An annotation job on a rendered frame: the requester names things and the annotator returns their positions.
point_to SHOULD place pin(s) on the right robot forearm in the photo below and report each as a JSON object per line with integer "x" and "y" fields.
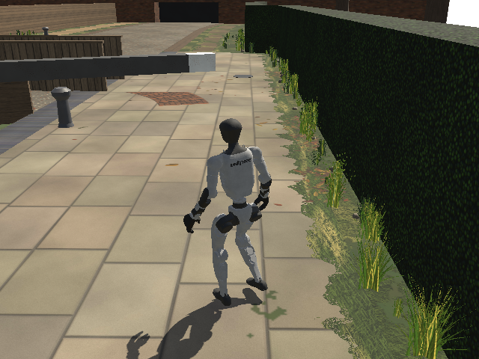
{"x": 264, "y": 189}

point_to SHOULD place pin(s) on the left robot forearm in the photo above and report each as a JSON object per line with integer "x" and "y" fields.
{"x": 201, "y": 205}

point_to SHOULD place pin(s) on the left robot hand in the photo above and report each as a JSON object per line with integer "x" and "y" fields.
{"x": 189, "y": 222}

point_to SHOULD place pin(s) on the right robot hand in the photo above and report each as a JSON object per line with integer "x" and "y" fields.
{"x": 265, "y": 202}

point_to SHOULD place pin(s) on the left robot upper arm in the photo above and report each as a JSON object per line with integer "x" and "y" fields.
{"x": 214, "y": 163}

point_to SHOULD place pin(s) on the humanoid robot head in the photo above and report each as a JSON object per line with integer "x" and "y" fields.
{"x": 230, "y": 130}

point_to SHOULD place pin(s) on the robot right shin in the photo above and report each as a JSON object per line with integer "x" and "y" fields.
{"x": 249, "y": 256}

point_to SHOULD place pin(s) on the right robot upper arm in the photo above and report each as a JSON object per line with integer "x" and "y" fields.
{"x": 260, "y": 164}

